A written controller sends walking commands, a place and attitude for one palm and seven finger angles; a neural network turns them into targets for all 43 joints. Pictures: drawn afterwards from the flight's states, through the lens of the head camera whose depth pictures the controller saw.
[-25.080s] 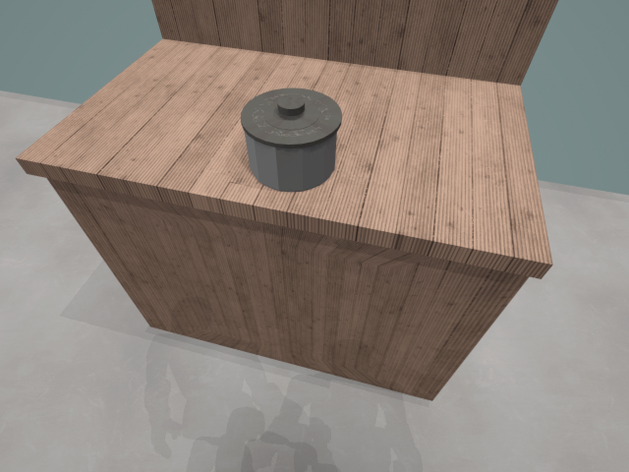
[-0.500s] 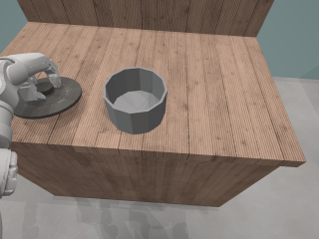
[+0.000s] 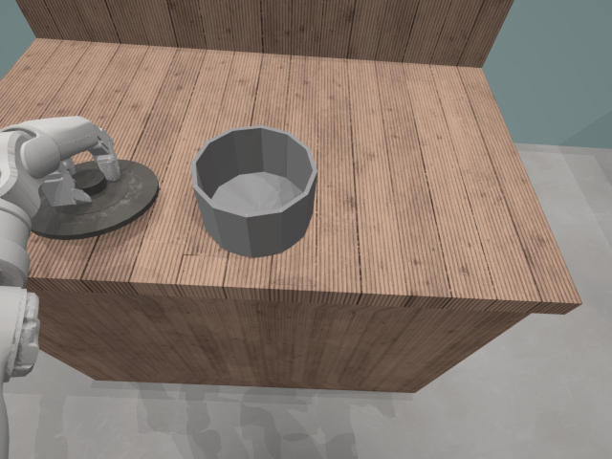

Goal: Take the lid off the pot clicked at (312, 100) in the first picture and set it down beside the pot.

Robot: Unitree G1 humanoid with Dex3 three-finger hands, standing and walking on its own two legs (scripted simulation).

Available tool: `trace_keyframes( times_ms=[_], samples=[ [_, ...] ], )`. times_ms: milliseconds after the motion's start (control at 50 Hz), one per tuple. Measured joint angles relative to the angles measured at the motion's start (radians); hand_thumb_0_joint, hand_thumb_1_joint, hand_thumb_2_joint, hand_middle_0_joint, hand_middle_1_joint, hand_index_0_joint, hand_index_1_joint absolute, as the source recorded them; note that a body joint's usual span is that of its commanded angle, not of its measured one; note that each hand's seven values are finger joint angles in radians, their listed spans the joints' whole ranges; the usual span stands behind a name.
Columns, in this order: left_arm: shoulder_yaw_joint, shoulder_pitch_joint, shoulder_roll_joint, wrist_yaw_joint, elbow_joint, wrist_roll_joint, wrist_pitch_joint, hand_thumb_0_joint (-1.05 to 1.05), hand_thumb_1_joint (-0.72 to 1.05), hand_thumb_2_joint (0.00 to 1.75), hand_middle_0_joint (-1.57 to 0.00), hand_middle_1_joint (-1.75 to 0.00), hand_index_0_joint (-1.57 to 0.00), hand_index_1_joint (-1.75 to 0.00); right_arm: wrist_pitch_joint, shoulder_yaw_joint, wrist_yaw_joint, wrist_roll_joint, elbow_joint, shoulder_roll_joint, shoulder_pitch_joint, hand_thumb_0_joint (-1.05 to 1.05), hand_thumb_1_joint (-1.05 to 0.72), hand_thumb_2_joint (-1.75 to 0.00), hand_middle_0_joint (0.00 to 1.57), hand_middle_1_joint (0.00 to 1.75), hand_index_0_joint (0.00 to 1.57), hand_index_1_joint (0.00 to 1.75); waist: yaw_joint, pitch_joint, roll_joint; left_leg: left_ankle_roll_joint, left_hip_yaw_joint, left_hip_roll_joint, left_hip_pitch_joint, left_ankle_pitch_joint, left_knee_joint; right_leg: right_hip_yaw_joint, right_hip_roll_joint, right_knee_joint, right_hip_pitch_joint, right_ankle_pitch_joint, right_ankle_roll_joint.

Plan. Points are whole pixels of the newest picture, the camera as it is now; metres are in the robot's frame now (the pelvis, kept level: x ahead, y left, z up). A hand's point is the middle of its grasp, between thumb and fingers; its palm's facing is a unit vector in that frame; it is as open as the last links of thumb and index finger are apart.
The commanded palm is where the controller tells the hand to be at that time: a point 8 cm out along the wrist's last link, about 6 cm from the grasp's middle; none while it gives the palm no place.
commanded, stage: lower the lid onto the table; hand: left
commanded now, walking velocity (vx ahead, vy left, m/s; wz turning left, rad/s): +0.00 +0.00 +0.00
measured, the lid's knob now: (87, 182) +0.47 +0.29 +0.07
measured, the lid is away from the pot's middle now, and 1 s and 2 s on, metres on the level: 0.23 0.25 0.25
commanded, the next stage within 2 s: open the fingers wide in 0.30 s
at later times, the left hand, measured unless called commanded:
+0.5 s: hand (70, 194) +0.44 +0.30 +0.08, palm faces -0.47 -0.07 -0.88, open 7.8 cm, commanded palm +0.47 +0.30 +0.14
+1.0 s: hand (66, 193) +0.44 +0.30 +0.08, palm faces -0.45 -0.07 -0.89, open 8.3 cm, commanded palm +0.47 +0.30 +0.14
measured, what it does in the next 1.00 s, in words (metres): stands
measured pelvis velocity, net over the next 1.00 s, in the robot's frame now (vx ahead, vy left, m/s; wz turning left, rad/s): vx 0.00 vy -0.01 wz -0.02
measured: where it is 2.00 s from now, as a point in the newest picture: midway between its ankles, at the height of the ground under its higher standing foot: outside the picture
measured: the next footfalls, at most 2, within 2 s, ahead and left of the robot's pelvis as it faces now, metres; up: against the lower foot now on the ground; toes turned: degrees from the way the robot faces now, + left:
none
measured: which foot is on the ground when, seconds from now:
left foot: down 0.00-1.00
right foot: down 0.00-1.00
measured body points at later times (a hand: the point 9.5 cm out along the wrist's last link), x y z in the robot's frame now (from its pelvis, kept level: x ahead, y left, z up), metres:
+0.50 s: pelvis +0.00 +0.00 -0.01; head +0.08 +0.01 +0.44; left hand +0.46 +0.30 +0.13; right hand +0.03 -0.29 -0.12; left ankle +0.02 +0.05 -0.73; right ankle -0.02 -0.16 -0.73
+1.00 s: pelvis +0.00 -0.01 -0.01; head +0.08 +0.01 +0.43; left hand +0.46 +0.30 +0.13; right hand +0.03 -0.29 -0.12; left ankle +0.02 +0.05 -0.73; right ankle -0.02 -0.16 -0.73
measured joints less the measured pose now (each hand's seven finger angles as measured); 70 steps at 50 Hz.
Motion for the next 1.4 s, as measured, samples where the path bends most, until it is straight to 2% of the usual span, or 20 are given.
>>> trace_keyframes(
  times_ms=[420, 480, 540, 600, 760, 900, 1180, 1400],
  samples=[
    [0.026, 0.017, 0.031, 0.024, 0.028, 0.003, -0.029, 0.0, 0.18, 0.88, -0.75, -0.9, -0.69, -0.84, 0.015, -0.005, -0.002, 0.004, -0.004, -0.008, 0.012, 0.01, -0.91, -0.89, 0.2, 0.3, 0.21, 0.3, 0.0, -0.023, 0.004, -0.005, -0.001, 0.012, -0.073, -0.035, 0.071, 0.002, 0.011, 0.066, -0.072, -0.031, 0.007],
    [0.072, 0.088, 0.047, 0.035, -0.038, 0.007, -0.074, -0.01, 0.18, 0.88, -0.75, -0.9, -0.68, -0.84, 0.042, -0.007, -0.003, -0.006, -0.021, -0.002, 0.005, 0.01, -0.91, -0.89, 0.2, 0.3, 0.21, 0.3, 0.002, -0.031, 0.005, -0.006, 0.008, 0.019, -0.083, -0.04, 0.079, 0.012, 0.017, 0.075, -0.087, -0.033, 0.007],
    [0.067, 0.105, 0.044, 0.047, -0.067, 0.008, -0.092, -0.01, 0.19, 0.86, -0.74, -0.91, -0.67, -0.85, 0.062, -0.007, -0.007, -0.006, -0.02, 0.006, -0.002, 0.01, -0.91, -0.89, 0.2, 0.3, 0.21, 0.3, 0.011, -0.028, 0.001, -0.008, 0.006, 0.022, -0.093, -0.042, 0.09, 0.01, 0.02, 0.085, -0.096, -0.036, 0.006],
    [0.089, 0.106, 0.045, 0.06, -0.066, 0.006, -0.106, -0.01, 0.21, 0.85, -0.73, -0.91, -0.66, -0.86, 0.072, 0.001, -0.012, -0.003, -0.02, 0.011, -0.013, 0.01, -0.91, -0.89, 0.2, 0.3, 0.21, 0.3, 0.013, -0.025, -0.005, -0.01, 0.002, 0.024, -0.104, -0.04, 0.096, 0.006, 0.022, 0.092, -0.105, -0.036, 0.004],
    [0.066, 0.087, 0.054, 0.067, -0.053, 0.026, -0.086, 0.0, 0.24, 0.82, -0.69, -0.93, -0.63, -0.88, 0.062, 0.007, -0.023, 0.003, -0.024, 0.008, -0.022, 0.01, -0.91, -0.89, 0.2, 0.3, 0.21, 0.3, 0.012, -0.024, -0.002, -0.014, -0.007, 0.026, -0.118, -0.039, 0.105, -0.002, 0.026, 0.096, -0.116, -0.034, 0.001],
    [0.053, 0.071, 0.057, 0.048, -0.03, 0.006, -0.076, 0.01, 0.25, 0.8, -0.65, -0.93, -0.6, -0.9, 0.06, 0.009, -0.031, 0.008, -0.02, 0.001, -0.015, 0.01, -0.91, -0.89, 0.2, 0.3, 0.21, 0.3, 0.011, -0.03, 0.003, -0.012, -0.003, 0.027, -0.115, -0.046, 0.109, 0.002, 0.026, 0.101, -0.114, -0.039, 0.008],
    [0.098, 0.093, 0.064, 0.051, -0.078, 0.006, -0.087, 0.01, 0.13, 0.71, -0.48, -0.9, -0.47, -0.9, 0.088, -0.002, -0.015, 0.005, -0.029, 0.004, -0.007, 0.01, -0.91, -0.89, 0.2, 0.3, 0.21, 0.3, 0.006, -0.033, 0.008, -0.011, 0.003, 0.028, -0.122, -0.051, 0.114, 0.009, 0.027, 0.104, -0.122, -0.041, 0.005],
    [0.084, 0.101, 0.043, 0.061, -0.093, 0.007, -0.083, 0.0, 0.02, 0.66, -0.38, -0.86, -0.38, -0.86, 0.098, 0.0, -0.008, 0.005, -0.04, 0.014, -0.019, 0.01, -0.91, -0.89, 0.2, 0.3, 0.21, 0.3, 0.015, -0.035, 0.012, -0.008, 0.003, 0.022, -0.112, -0.043, 0.103, 0.009, 0.022, 0.097, -0.114, -0.037, 0.003]
  ],
)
